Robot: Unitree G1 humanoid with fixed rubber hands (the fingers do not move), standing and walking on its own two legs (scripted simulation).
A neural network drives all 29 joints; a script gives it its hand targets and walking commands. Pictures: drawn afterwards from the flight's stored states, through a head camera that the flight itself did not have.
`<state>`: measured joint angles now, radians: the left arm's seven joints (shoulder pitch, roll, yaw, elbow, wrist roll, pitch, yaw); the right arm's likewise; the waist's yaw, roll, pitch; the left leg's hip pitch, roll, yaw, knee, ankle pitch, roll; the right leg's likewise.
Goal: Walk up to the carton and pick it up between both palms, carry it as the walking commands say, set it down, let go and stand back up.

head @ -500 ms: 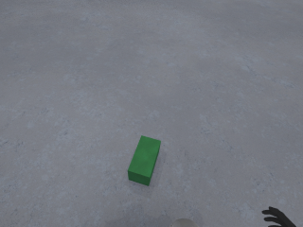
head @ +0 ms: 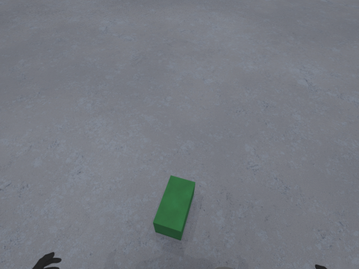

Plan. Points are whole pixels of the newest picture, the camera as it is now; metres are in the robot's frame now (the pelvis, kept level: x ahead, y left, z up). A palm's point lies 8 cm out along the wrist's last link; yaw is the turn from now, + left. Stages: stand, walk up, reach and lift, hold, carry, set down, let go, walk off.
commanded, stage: walk up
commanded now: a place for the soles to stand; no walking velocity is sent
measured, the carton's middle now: (175, 206) +0.52 +0.02 -0.67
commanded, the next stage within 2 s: none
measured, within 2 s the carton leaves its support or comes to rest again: neither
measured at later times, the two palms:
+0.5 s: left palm out of the picture +0.11 +0.33 -0.07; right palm (330, 257) +0.16 -0.32 -0.06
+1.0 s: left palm out of the picture +0.14 +0.47 -0.06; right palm out of the picture +0.07 -0.22 -0.08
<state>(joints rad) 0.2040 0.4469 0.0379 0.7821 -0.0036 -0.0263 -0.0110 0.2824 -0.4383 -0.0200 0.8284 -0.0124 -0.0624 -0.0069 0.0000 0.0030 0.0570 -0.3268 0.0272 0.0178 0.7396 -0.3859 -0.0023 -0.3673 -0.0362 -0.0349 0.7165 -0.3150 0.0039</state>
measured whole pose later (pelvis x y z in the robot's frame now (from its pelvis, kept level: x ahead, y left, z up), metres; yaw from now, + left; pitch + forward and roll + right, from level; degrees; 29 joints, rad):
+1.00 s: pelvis +0.03 +0.13 +0.00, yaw -9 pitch -1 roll +0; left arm 0.35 0.49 0.07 0.82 0.03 -0.06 0.03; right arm 0.26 -0.49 -0.09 0.71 -0.03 0.03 0.05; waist -0.02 0.05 0.07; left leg -0.35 0.06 0.10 0.75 -0.37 0.03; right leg -0.37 0.04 -0.06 0.72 -0.41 -0.04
